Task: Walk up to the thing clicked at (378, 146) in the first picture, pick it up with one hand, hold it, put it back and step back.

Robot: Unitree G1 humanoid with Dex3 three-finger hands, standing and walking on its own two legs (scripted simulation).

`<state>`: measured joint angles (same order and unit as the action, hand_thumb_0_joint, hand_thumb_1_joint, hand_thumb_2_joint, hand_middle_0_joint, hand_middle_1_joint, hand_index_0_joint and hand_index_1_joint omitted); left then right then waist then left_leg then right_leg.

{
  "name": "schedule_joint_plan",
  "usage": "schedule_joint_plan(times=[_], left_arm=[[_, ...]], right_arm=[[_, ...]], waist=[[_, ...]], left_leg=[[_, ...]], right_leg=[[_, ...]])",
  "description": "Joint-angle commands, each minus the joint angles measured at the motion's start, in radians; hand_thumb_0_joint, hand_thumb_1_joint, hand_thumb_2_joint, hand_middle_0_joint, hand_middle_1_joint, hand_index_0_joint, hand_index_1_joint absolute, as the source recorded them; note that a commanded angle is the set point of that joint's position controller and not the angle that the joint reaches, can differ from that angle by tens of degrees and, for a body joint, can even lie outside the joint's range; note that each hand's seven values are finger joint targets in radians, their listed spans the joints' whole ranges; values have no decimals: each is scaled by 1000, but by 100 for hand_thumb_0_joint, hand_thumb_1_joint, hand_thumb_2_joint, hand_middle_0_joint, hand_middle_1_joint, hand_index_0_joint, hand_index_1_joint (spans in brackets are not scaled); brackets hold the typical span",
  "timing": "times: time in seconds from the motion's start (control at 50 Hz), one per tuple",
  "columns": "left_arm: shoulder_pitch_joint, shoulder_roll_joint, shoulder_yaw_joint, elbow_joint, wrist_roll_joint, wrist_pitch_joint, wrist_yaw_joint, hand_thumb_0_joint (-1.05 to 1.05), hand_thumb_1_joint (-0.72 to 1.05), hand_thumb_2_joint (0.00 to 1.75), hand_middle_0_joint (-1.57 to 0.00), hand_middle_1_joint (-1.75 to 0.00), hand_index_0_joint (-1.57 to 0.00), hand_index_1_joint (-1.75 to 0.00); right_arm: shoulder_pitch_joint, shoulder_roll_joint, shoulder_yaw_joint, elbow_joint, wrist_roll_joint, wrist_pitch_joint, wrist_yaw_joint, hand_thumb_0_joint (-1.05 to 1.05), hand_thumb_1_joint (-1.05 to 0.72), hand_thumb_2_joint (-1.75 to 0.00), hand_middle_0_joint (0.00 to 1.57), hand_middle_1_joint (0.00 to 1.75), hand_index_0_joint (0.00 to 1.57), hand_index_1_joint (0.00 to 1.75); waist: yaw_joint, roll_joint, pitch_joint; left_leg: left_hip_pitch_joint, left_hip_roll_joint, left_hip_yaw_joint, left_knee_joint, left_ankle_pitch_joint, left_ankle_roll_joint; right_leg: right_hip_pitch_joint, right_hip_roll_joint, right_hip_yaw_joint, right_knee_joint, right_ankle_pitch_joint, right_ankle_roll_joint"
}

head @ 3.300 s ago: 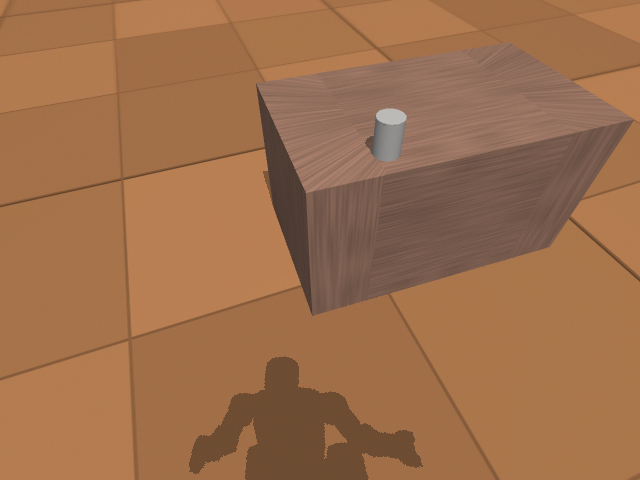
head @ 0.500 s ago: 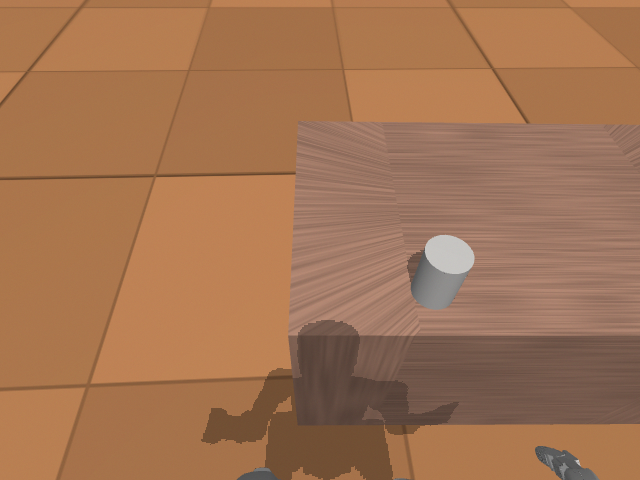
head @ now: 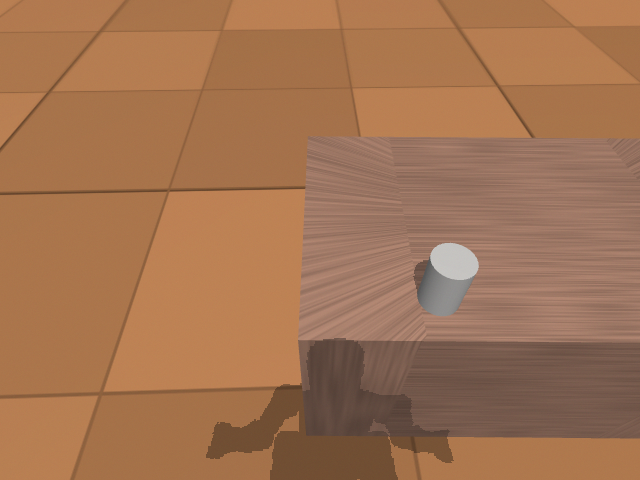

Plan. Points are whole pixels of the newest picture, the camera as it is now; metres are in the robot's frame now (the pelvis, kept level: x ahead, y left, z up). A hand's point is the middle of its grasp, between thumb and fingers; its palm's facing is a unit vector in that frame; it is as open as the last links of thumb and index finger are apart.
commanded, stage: walk up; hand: right
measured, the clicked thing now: (445, 280) +0.47 -0.21 -0.10
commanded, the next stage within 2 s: stand in 1.26 s
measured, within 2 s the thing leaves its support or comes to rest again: neither
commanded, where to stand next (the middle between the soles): +0.07 +0.01 m, yaw -1 degrees
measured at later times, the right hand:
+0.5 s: hand out of the picture +0.12 -0.27 -0.13, palm faces -0.02 +0.95 -0.32, open 7.4 cm
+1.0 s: hand out of the picture +0.09 -0.26 -0.13, palm faces +0.00 +0.95 -0.32, open 7.4 cm
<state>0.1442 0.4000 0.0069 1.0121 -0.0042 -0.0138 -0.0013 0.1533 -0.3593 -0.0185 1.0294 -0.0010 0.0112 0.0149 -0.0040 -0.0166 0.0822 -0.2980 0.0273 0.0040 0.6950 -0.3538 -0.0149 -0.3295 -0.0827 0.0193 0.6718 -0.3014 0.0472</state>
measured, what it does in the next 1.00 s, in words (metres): stands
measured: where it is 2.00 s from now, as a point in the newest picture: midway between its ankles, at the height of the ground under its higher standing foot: outside the picture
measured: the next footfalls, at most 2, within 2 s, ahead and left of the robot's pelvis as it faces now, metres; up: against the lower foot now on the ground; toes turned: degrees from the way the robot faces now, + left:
none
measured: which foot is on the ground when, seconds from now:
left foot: down 0.00-1.00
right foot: down 0.00-1.00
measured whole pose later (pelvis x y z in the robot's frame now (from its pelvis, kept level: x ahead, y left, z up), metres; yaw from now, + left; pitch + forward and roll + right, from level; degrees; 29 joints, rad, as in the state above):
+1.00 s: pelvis +0.02 -0.01 +0.03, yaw +0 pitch -2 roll +0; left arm 0.06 0.35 0.01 1.15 0.01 -0.01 -0.01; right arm 0.09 -0.35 -0.02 1.15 0.00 0.01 0.02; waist -0.01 0.00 0.06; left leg -0.13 0.04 0.00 0.37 -0.21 -0.04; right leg -0.16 -0.07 0.00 0.36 -0.16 0.06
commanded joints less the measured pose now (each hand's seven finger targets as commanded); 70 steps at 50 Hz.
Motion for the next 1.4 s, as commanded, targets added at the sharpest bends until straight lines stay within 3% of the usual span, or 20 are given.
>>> schedule_joint_plan(times=[0.0,0.02,0.06,0.14,0.32,0.42,0.5,0.8,1.22,1.32,1.38], left_arm=[[-33,205,42,-26,5,-19,9,0,90,90,-20,-30,-20,-30],[-24,205,43,-11,5,-20,7,0,90,90,-20,-30,-20,-30],[-48,209,45,-1,4,-24,4,0,90,90,-20,-30,-20,-30],[-74,201,39,22,3,-33,5,0,90,90,-20,-30,-20,-30],[-113,192,36,63,6,-37,8,0,90,90,-20,-30,-20,-30],[-115,183,36,79,8,-32,8,0,90,90,-20,-30,-20,-30],[-130,177,38,78,10,-31,9,0,90,90,-20,-30,-20,-30],[-139,167,43,79,16,-19,6,0,90,90,-20,-30,-20,-30],[-128,163,44,72,15,-20,9,0,90,90,-20,-30,-20,-30],[-100,167,41,74,14,-15,7,0,90,90,-20,-30,-20,-30],[-100,170,39,72,12,-17,6,0,90,90,-20,-30,-20,-30]], right_arm=[[-105,-259,-43,-50,-6,-34,-9,0,-90,-90,20,30,20,30],[-117,-252,-40,-46,-6,-32,-8,0,-90,-90,20,30,20,30],[-107,-235,-33,-32,-5,-32,-8,0,-90,-90,20,30,20,30],[-109,-227,-31,-7,-3,-36,-9,0,-90,-90,20,30,20,30],[-117,-210,-34,35,4,-29,-10,0,-90,-90,20,30,20,30],[-139,-205,-33,43,5,-23,-8,0,-90,-90,20,30,20,30],[-134,-207,-34,54,2,-22,-8,0,-90,-90,20,30,20,30],[-132,-212,-35,60,-7,-28,-11,0,-90,-90,20,30,20,30],[-106,-205,-38,50,-3,-22,-12,0,-90,-90,20,30,20,30],[-110,-211,-34,43,-8,-38,-16,0,-90,-90,20,30,20,30],[-109,-210,-32,42,-6,-39,-16,0,-90,-90,20,30,20,30]], waist=[[37,96,-40],[40,95,-32],[27,76,-40],[14,71,-91],[0,2,-158],[8,-16,-144],[4,-18,-154],[10,40,-110],[3,15,-124],[4,19,-141],[1,24,-143]], left_leg=[[-101,140,-195,-323,-104,104],[-112,126,-179,-329,-147,91],[-90,94,-147,-327,-137,67],[17,86,-115,-307,39,55],[142,79,-65,-301,253,40],[177,83,-61,-325,254,37],[180,87,-58,-348,287,33],[123,93,-70,-422,204,28],[178,88,-52,-391,280,30],[196,110,-69,-394,379,25],[202,107,-65,-390,376,22]], right_leg=[[98,24,-5,-127,-55,-77],[111,16,10,-156,-44,-80],[117,-9,46,-195,-16,-89],[118,-31,47,-238,116,-80],[171,-64,44,-303,268,-68],[158,-65,40,-340,225,-60],[189,-63,32,-351,257,-56],[228,-45,16,-357,212,-47],[218,-53,17,-357,272,-46],[238,-54,13,-344,314,-49],[241,-56,17,-354,320,-48]])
